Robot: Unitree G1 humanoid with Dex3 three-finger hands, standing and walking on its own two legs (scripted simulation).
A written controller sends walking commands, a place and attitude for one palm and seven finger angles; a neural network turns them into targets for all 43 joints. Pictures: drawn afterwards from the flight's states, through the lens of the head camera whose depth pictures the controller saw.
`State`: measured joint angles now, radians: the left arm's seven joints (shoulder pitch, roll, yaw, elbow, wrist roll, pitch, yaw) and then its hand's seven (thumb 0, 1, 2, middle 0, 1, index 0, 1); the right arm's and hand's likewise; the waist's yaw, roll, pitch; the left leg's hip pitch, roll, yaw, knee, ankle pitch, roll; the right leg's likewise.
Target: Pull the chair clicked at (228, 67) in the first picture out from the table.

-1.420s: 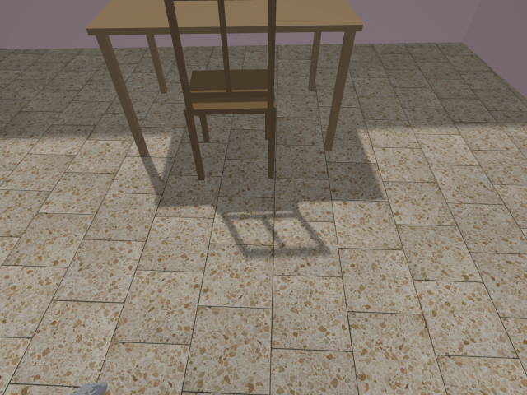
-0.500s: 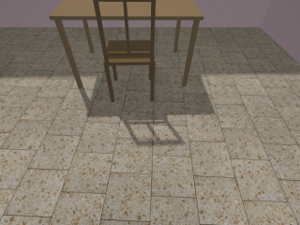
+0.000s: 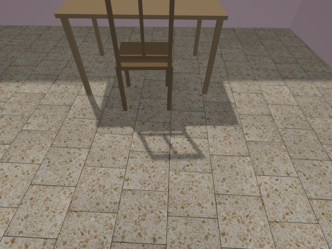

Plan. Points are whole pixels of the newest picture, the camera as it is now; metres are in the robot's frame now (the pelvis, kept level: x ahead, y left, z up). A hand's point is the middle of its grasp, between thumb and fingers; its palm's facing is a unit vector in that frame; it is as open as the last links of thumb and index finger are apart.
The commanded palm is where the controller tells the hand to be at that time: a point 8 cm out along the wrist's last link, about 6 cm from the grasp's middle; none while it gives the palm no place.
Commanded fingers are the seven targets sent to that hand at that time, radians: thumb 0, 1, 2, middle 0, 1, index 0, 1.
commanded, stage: look at it before walking up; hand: left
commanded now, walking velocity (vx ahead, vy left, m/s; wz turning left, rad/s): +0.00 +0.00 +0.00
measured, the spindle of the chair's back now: (141, 29) +1.33 +0.23 -0.07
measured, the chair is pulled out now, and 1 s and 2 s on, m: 0.00 0.00 0.00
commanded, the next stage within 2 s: walk to a spot facing it in 0.22 s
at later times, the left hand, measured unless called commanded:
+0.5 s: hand out of the picture +0.06 +0.22 -0.17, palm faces -0.02 -0.96 -0.28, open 7.4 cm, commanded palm none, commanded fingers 0.00 0.90 0.90 -0.20 -0.30 -0.20 -0.30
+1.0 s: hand (118, 199) +0.30 +0.17 -0.19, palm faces -0.12 -0.97 -0.19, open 7.3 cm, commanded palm none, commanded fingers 0.00 0.90 0.90 -0.20 -0.30 -0.20 -0.30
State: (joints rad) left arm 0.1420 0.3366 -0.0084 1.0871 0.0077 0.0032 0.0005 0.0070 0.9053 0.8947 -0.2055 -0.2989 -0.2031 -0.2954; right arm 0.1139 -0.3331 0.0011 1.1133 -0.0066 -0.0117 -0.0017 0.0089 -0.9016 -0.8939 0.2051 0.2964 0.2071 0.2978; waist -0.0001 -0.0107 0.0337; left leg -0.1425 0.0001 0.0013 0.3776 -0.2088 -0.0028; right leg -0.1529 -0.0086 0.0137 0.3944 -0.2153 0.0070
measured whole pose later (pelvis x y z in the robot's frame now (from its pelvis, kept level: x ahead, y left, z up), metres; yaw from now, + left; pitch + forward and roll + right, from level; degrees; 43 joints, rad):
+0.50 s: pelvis +0.02 +0.00 -0.01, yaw -1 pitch -1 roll +0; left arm 0.23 0.29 0.00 1.08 0.02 0.02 0.00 0.01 0.91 0.90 -0.20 -0.30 -0.20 -0.29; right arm 0.18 -0.29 0.00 1.11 -0.02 0.00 0.00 0.01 -0.90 -0.89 0.20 0.30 0.20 0.30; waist 0.01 0.00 -0.02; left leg -0.16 0.01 0.01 0.47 -0.30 0.00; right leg -0.16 0.00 0.02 0.46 -0.28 0.00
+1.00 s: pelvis +0.18 +0.00 -0.02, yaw -5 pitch -1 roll -1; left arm 0.11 0.21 0.06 1.00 0.01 -0.01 -0.02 0.02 0.93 0.90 -0.20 -0.30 -0.20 -0.29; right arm 0.58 -0.09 -0.01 1.24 -0.02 -0.07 -0.04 0.01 -0.90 -0.89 0.20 0.30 0.21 0.30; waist -0.05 0.01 0.11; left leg 0.18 0.04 0.10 0.31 -0.46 -0.01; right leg -0.52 -0.04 -0.14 0.68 -0.21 -0.07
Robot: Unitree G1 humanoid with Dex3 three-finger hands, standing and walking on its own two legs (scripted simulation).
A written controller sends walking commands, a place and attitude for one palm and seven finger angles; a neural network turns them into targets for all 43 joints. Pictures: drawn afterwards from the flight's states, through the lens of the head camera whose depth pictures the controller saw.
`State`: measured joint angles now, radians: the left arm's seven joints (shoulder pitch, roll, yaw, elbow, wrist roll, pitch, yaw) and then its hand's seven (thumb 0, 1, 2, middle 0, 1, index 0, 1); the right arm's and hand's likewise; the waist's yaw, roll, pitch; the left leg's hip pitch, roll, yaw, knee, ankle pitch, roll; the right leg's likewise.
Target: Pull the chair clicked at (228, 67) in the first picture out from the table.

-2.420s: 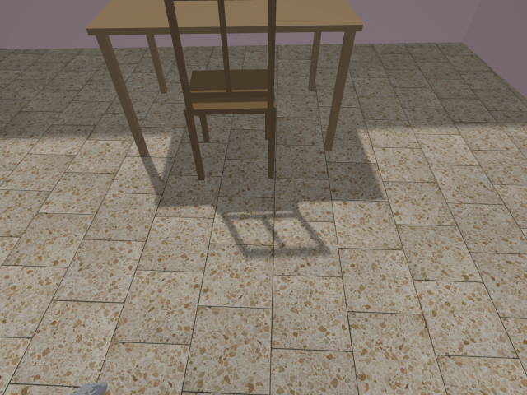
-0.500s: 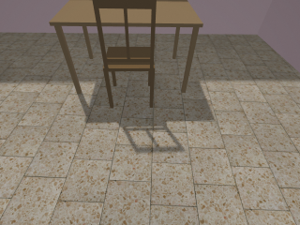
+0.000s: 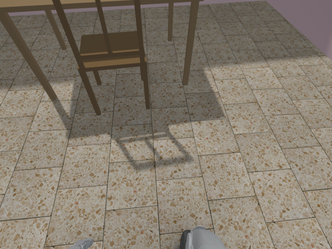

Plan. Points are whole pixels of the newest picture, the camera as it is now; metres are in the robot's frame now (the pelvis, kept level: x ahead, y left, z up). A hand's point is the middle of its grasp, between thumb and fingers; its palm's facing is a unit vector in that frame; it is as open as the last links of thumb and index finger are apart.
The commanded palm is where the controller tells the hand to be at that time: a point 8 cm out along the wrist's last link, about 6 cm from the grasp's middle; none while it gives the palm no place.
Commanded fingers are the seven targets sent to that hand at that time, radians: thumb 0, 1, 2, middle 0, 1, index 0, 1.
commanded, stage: walk to a spot facing it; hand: left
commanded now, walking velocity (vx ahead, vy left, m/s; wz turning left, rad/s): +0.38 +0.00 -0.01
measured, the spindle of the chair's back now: (102, 21) +1.13 +0.33 -0.05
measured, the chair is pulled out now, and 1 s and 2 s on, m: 0.00 0.00 0.00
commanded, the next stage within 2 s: turn to face it in 0.70 s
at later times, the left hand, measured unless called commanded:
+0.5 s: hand (95, 240) +0.17 +0.20 -0.18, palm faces +0.13 -0.98 -0.13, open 7.3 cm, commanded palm none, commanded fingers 0.00 0.90 0.90 -0.20 -0.30 -0.20 -0.30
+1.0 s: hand (121, 132) +0.52 +0.17 -0.17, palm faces -0.08 -0.97 -0.23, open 7.3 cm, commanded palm none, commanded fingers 0.00 0.90 0.90 -0.20 -0.30 -0.20 -0.30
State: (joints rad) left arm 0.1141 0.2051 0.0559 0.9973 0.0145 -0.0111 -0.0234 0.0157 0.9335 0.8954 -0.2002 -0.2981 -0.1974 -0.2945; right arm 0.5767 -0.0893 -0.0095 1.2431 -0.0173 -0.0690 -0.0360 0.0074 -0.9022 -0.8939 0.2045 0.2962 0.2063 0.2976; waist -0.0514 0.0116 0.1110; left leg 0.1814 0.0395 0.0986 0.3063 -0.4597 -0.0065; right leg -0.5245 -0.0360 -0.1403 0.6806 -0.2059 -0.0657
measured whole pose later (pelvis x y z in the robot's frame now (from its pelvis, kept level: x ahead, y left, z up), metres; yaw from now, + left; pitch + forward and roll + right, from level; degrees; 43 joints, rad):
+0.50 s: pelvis +0.21 +0.03 +0.00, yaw +2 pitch -2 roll -2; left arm 0.38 0.19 0.05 1.10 0.02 -0.02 0.00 0.01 0.92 0.90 -0.20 -0.30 -0.20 -0.29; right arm 0.17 -0.16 -0.05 0.98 -0.03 -0.08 0.01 0.00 -0.91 -0.89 0.20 0.30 0.20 0.30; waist 0.02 -0.04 0.02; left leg -0.36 0.09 0.17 0.65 -0.27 0.05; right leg -0.23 -0.04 -0.12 0.83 -0.47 -0.02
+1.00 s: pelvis +0.41 +0.00 -0.01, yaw -4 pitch -1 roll +0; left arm 0.13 0.18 0.05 1.02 0.02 -0.05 0.00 0.01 0.92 0.90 -0.20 -0.30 -0.20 -0.29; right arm 0.43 -0.11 -0.03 1.18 0.00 -0.02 -0.03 0.01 -0.91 -0.89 0.20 0.30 0.20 0.30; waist -0.05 0.03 0.11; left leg -0.16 0.10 0.15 0.93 -0.55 -0.01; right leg -0.42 -0.06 -0.17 0.66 -0.21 -0.06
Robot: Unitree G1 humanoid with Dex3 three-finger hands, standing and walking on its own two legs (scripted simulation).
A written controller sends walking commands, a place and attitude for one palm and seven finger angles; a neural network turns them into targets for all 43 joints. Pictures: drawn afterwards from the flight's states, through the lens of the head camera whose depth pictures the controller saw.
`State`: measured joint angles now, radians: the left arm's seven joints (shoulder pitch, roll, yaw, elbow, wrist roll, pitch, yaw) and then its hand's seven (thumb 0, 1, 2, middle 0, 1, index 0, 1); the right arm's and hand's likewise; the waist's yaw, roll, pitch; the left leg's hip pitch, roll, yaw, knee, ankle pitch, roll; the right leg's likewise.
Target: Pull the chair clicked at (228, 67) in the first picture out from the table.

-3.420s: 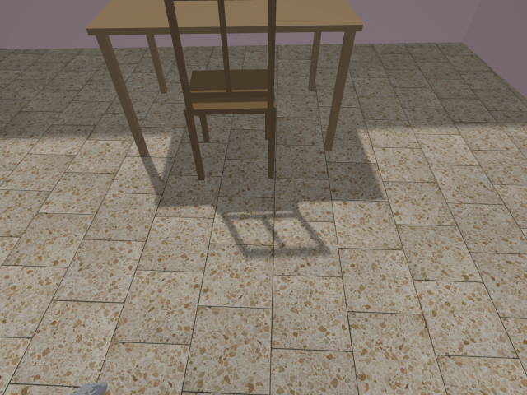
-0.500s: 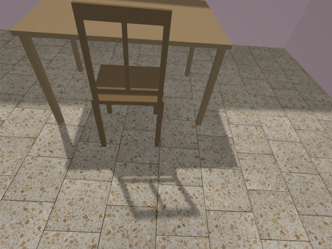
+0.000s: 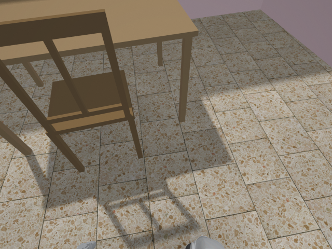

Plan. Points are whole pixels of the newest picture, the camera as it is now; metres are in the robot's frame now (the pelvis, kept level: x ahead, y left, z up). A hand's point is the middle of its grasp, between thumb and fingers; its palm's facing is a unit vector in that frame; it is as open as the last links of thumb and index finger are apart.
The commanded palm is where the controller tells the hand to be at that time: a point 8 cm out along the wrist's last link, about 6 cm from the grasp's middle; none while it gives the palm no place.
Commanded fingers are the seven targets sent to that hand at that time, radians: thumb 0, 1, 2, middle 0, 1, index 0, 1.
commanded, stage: turn to face it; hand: left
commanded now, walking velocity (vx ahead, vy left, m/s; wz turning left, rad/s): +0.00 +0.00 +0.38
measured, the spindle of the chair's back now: (69, 81) +0.69 +0.38 -0.04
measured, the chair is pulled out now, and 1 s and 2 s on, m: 0.00 0.00 0.00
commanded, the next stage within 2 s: take the last steps up to it in 0.36 s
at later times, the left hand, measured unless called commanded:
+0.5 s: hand out of the picture +0.06 +0.24 -0.15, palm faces +0.21 -0.96 -0.20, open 7.3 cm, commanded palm none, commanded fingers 0.00 0.90 0.90 -0.20 -0.30 -0.20 -0.30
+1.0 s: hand out of the picture +0.02 +0.16 -0.14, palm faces +0.34 -0.93 -0.15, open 7.4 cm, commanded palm none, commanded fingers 0.00 0.90 0.90 -0.20 -0.30 -0.20 -0.30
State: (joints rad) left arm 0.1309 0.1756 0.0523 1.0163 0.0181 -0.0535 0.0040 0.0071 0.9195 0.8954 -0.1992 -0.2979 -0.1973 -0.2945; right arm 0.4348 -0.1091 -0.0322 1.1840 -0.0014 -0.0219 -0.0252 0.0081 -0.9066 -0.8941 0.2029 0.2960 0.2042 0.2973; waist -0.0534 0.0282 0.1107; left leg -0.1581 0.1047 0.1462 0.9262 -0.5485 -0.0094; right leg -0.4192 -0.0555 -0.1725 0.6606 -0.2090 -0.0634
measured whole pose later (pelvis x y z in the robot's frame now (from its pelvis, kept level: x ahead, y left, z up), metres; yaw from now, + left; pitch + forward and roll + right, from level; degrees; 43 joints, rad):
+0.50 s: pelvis +0.05 +0.04 +0.03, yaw +8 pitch +0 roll -1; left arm 0.22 0.22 0.07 1.03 0.01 0.04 0.02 0.00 0.92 0.90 -0.20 -0.30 -0.20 -0.29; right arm 0.22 -0.16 -0.03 1.02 -0.02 0.00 -0.03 0.01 -0.91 -0.89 0.20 0.30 0.20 0.30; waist 0.00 -0.03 0.04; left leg -0.24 0.01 0.10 0.45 -0.22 0.06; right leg -0.39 -0.06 -0.06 0.92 -0.43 0.05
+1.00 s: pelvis +0.13 +0.04 +0.03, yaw +15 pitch +0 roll +0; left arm 0.45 0.09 0.02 1.12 0.03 -0.05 0.01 0.01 0.91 0.89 -0.20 -0.30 -0.20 -0.30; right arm 0.24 -0.19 -0.06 1.06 -0.02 0.01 0.03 0.01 -0.91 -0.89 0.20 0.30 0.20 0.30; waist 0.02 0.01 0.03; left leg -0.50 0.09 0.07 0.83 -0.22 0.01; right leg -0.02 -0.06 -0.15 0.32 -0.30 0.01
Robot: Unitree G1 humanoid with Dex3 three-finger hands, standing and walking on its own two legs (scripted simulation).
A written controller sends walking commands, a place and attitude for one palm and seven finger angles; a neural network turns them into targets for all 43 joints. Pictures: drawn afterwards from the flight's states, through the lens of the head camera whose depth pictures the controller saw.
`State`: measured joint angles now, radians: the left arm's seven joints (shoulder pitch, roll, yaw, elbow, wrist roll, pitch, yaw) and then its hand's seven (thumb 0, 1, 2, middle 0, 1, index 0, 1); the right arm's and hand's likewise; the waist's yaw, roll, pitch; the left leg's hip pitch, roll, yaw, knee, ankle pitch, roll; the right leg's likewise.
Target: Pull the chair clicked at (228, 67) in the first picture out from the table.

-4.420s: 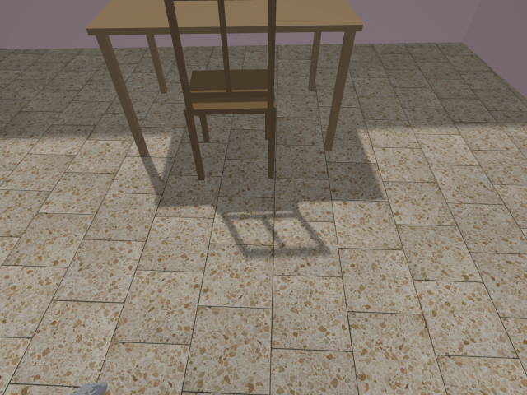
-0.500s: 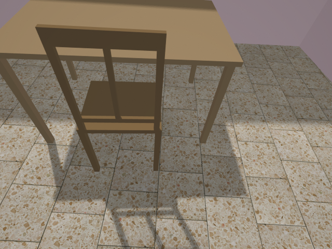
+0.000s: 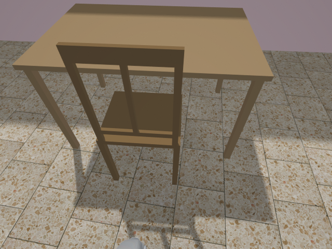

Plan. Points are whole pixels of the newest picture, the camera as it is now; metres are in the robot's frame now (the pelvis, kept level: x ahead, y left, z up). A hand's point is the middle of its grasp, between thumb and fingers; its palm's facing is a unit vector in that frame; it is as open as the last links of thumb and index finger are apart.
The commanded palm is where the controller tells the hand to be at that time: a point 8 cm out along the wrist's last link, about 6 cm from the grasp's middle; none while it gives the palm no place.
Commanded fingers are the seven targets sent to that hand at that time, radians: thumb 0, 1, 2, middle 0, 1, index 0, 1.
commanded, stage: take the last steps up to it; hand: left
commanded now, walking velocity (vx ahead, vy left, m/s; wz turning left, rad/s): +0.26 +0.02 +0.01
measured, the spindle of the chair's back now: (130, 103) +0.63 +0.19 -0.07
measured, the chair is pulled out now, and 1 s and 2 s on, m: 0.00 0.00 0.00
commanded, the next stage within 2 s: come to a stop and stand still in 0.32 s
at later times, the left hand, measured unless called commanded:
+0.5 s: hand (102, 216) +0.23 +0.22 -0.17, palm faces +0.00 -0.97 -0.22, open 7.4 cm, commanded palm none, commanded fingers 0.00 0.90 0.90 -0.20 -0.30 -0.20 -0.30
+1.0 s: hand (88, 237) +0.18 +0.25 -0.18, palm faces +0.04 -0.98 -0.21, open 7.4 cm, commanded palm none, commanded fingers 0.00 0.90 0.90 -0.20 -0.30 -0.20 -0.30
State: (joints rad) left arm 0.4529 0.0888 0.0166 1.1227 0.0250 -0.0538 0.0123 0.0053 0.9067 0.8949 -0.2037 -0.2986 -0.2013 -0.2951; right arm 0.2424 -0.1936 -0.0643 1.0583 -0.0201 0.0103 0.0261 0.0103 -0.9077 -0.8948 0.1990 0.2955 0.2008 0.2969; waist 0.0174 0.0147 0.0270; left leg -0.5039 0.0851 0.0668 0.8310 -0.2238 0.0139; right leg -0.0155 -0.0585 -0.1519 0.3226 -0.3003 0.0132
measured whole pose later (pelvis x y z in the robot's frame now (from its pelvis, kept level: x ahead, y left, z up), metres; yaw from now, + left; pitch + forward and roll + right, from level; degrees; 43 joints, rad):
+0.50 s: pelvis +0.14 +0.04 -0.01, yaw -2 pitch -1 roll +2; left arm 0.17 0.17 0.05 1.01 0.02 -0.01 0.01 0.00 0.91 0.90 -0.20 -0.30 -0.19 -0.29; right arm 0.29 -0.15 -0.03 1.10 -0.02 -0.04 -0.02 0.00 -0.92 -0.89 0.20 0.30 0.20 0.30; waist -0.02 -0.01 0.03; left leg -0.12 -0.01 0.18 0.44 -0.30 0.03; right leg -0.38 -0.08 -0.08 0.65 -0.24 0.00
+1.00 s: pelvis +0.13 +0.06 +0.00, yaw -2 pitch -1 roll +0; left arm 0.20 0.18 0.05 1.07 0.01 0.06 0.04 0.00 0.91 0.90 -0.20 -0.30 -0.20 -0.29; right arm 0.25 -0.13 -0.03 1.08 -0.02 0.02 -0.04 0.01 -0.91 -0.89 0.20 0.30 0.20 0.30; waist 0.01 -0.03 0.05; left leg -0.19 -0.01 0.10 0.44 -0.23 0.05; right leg -0.33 -0.04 -0.03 0.75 -0.41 0.00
